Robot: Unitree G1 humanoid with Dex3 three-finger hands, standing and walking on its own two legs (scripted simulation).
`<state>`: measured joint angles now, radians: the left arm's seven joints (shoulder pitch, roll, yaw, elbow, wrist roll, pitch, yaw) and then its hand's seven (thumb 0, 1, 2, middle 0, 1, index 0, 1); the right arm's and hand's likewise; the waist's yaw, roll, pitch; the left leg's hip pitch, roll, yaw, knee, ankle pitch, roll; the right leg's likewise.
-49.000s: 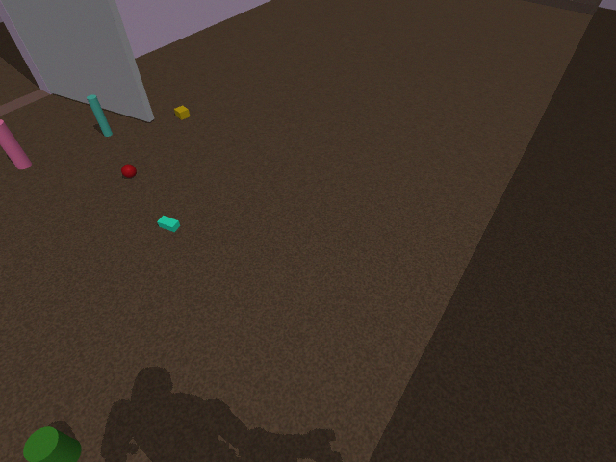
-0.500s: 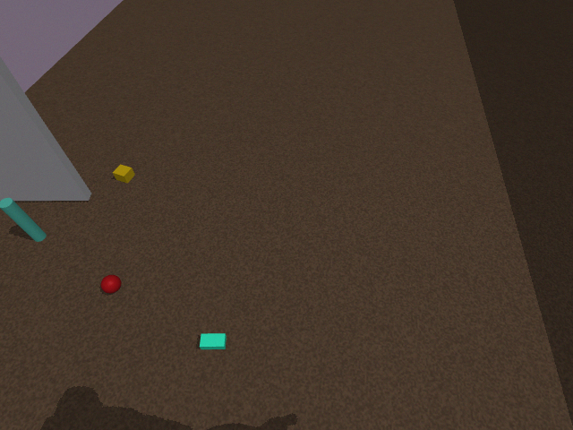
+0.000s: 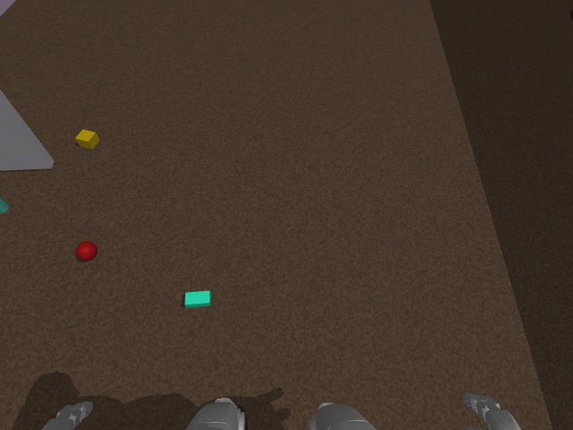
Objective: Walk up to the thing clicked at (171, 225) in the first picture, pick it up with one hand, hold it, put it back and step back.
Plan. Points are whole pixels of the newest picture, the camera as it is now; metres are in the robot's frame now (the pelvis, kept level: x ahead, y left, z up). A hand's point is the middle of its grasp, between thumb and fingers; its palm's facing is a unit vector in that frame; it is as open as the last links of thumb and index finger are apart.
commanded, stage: step back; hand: left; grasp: from above
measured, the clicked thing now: (198, 299) +0.53 +0.26 -0.74
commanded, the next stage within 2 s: none
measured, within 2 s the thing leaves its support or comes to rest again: neither
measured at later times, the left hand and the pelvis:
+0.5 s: hand out of the picture -0.01 +0.27 -0.15, palm faces +0.05 -0.93 -0.36, open 7.4 cm; pelvis -0.13 +0.00 +0.01, yaw +3 degrees
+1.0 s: hand out of the picture -0.21 +0.23 -0.13, palm faces +0.02 -0.91 -0.42, open 7.4 cm; pelvis -0.29 -0.04 +0.00, yaw +2 degrees
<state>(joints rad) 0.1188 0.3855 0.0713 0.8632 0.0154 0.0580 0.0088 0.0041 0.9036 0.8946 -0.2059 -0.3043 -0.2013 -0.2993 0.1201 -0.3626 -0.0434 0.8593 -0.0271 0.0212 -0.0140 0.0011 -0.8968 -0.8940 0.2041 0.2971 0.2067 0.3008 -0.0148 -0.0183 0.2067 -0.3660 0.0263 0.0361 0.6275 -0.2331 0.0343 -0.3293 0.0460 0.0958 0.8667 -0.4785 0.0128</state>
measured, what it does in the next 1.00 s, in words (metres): walks backwards: right foot, then left foot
